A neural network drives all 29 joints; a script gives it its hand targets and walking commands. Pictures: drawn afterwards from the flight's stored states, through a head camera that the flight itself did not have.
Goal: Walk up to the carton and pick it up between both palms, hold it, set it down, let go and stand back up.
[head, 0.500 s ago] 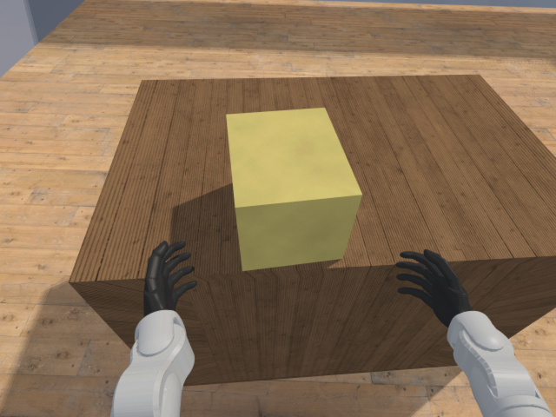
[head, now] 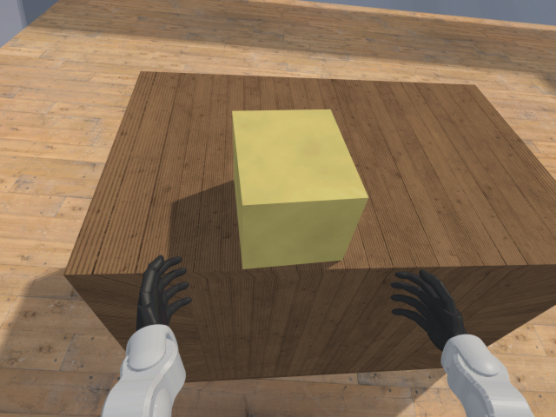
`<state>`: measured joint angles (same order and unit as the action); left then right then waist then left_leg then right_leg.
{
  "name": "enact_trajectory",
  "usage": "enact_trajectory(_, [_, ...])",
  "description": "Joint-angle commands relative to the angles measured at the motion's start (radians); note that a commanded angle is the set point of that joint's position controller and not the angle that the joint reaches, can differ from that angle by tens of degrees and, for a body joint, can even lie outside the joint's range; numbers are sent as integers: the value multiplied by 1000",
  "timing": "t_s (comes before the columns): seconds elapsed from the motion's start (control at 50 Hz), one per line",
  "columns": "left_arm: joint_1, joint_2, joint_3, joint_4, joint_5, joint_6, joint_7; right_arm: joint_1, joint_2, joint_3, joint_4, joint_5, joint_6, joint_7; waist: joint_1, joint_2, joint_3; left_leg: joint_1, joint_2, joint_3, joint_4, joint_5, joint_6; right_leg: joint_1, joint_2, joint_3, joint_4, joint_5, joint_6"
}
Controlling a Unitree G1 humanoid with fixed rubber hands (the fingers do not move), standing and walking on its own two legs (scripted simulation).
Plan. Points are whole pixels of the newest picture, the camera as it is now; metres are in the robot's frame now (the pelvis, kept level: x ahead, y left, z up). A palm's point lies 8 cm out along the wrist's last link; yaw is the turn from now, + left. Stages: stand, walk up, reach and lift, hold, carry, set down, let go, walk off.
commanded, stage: set down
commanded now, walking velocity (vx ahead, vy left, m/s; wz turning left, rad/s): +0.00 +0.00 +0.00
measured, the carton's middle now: (288, 186) +0.49 +0.01 +0.04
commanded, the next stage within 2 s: let go in 1.54 s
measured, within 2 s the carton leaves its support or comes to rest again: neither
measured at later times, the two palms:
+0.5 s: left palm (163, 320) +0.24 +0.17 +0.02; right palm (430, 329) +0.26 -0.21 +0.00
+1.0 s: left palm (168, 327) +0.24 +0.18 -0.03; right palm (415, 337) +0.26 -0.20 -0.04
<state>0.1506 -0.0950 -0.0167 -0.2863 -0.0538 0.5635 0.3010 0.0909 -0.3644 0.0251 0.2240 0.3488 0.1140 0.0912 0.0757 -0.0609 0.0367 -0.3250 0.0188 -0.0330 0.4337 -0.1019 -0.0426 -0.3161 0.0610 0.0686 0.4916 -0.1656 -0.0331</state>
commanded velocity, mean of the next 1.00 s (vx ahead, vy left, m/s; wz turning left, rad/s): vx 0.00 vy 0.00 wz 0.00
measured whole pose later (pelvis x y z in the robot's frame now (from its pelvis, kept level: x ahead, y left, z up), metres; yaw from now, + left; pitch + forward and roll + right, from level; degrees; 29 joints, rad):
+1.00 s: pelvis +0.04 +0.00 +0.00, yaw +0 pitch +2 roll +1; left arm 0.18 -0.01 -0.04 0.06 -0.06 0.27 0.18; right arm 0.17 -0.21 0.00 0.33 0.18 -0.03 0.07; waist 0.08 -0.04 0.09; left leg -0.32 0.01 -0.03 0.43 -0.16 -0.04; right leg -0.31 0.05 0.07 0.49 -0.22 -0.03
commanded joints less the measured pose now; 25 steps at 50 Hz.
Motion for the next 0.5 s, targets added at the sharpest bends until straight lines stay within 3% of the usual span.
enact_trajectory(0.0, [-203, 149, -123, -214, 8, -56, -26, -196, -147, -123, -259, -49, -38, -25, -65, -78, -185, 450, -42, 20, -54, -220, 31, -179, -153, 59, -297, -394, -49])
enact_trajectory(0.02, [-201, 153, -101, -190, 26, -53, -32, -183, -126, -104, -266, -40, -32, -34, -68, -69, -203, 491, -50, 26, -18, -170, 32, -187, -179, 90, -308, -403, -59])
enact_trajectory(0.04, [-198, 155, -115, -184, 15, -46, -41, -175, -152, -129, -267, -60, -31, -27, -86, -109, -228, 525, -44, 6, -28, -217, 37, -216, -164, 64, -307, -409, -56])
enact_trajectory(0.06, [-196, 176, -96, -138, 4, -43, -54, -183, -127, -136, -259, -82, -37, -31, -80, -115, -228, 512, -46, 13, -16, -196, 36, -211, -180, 79, -321, -419, -53])
enact_trajectory(0.08, [-195, 163, -110, -142, 10, -49, -44, -176, -129, -121, -253, -73, -35, -25, -67, -66, -247, 533, -47, 17, -25, -184, 32, -206, -171, 63, -303, -394, -54])
enact_trajectory(0.1, [-207, 167, -125, -222, -5, -60, -36, -206, -157, -154, -258, -69, -39, -18, -70, -40, -258, 505, -30, 1, -46, -205, 27, -180, -151, 39, -278, -351, -53])
enact_trajectory(0.12, [-174, 131, -159, -271, 2, -65, -18, -202, -170, -166, -280, -63, -41, -1, -79, 13, -256, 440, 15, -32, -112, -281, 24, -123, -99, -6, -226, -275, -37])
enact_trajectory(0.14, [-170, 128, -160, -171, -22, -65, -30, -196, -148, -167, -219, -88, -29, -6, -74, 27, -225, 312, 41, -22, -178, -359, 42, -21, -63, -21, -193, -212, 0])
enact_trajectory(0.16, [-153, 103, -180, -218, -13, -88, -7, -211, -184, -203, -252, -84, -36, 19, -50, 108, -240, 205, 77, -39, -227, -411, 42, 69, -13, -66, -120, -131, 8])
enact_trajectory(0.18, [-141, 88, -206, -230, -13, -98, -4, -220, -196, -211, -266, -88, -51, 24, -66, 111, -250, 156, 90, -56, -257, -480, 50, 134, 0, -75, -101, -97, 14])
enact_trajectory(0.2, [-145, 100, -188, -62, -10, -91, -33, -188, -137, -179, -176, -124, -27, 6, -83, 71, -227, 146, 73, -42, -241, -532, 60, 149, -37, -26, -129, -146, 24])
enact_trajectory(0.22, [-171, 88, -209, -172, -11, -109, -18, -206, -173, -195, -191, -95, -46, 26, -69, 84, -273, 200, 82, -50, -227, -461, 47, 132, -24, -36, -126, -144, 13])
enact_trajectory(0.24, [-171, 102, -194, -95, -7, -111, -28, -180, -142, -196, -172, -117, -41, 23, -84, 88, -263, 144, 83, -46, -244, -519, 55, 186, -26, -30, -119, -133, 22])
enact_trajectory(0.28, [-147, 89, -175, -190, -1, -156, -12, -147, -164, -202, -226, -95, -70, 40, -60, 86, -311, 200, 74, -45, -232, -424, 56, 175, -11, -46, -124, -109, 4])
enact_trajectory(0.3, [-114, 104, -162, -110, 10, -154, -25, -131, -153, -187, -184, -105, -71, 43, -61, 76, -282, 169, 69, -24, -226, -410, 58, 208, -20, -40, -127, -103, 10])
enact_trajectory(0.32, [-101, 86, -167, -113, 7, -160, -26, -155, -172, -189, -195, -98, -78, 42, -72, 22, -269, 169, 68, -21, -212, -340, 48, 223, -7, -47, -135, -74, 10])
enact_trajectory(0.34, [-100, 127, -130, -142, -2, -173, -30, -117, -167, -182, -197, -100, -84, 40, -58, -12, -296, 239, 29, 26, -168, -204, 39, 175, -30, -34, -173, -89, 1])
enact_trajectory(0.36, [-88, 135, -115, -84, 16, -169, -47, -70, -128, -153, -117, -96, -75, 29, -60, 1, -243, 225, 4, 56, -149, -185, 38, 165, -49, 3, -189, -136, 2])
enact_trajectory(0.38, [-53, 153, -125, 2, 22, -163, -68, -39, -124, -158, -107, -129, -66, 18, -89, -43, -237, 268, 12, 49, -144, -201, 44, 136, -61, 0, -202, -125, 9])
enact_trajectory(0.4, [-78, 157, -118, -8, 5, -161, -74, -68, -124, -153, -129, -132, -75, 22, -72, -79, -243, 290, 2, 60, -143, -194, 46, 107, -56, -2, -210, -150, 9])
enact_trajectory(0.42, [-49, 169, -101, -4, 9, -173, -80, -26, -105, -142, -157, -138, -78, 11, -74, -44, -238, 258, -13, 77, -127, -150, 48, 145, -70, 14, -218, -142, 8])
enact_trajectory(0.44, [-48, 191, -110, -58, -5, -186, -80, -17, -101, -156, -161, -138, -84, 12, -82, -37, -242, 253, -19, 78, -140, -124, 48, 124, -59, -17, -205, -93, 11])
enact_trajectory(0.46, [-95, 189, -98, -96, 1, -191, -86, -63, -90, -115, -172, -116, -88, 9, -50, -16, -258, 244, -22, 73, -122, -116, 53, 125, -64, 5, -192, -109, 17])
enact_trajectory(0.48, [-109, 181, -88, -106, -8, -209, -76, -93, -93, -137, -256, -121, -109, 5, -31, -46, -246, 247, -18, 84, -133, -93, 54, 131, -42, -23, -193, -125, 15])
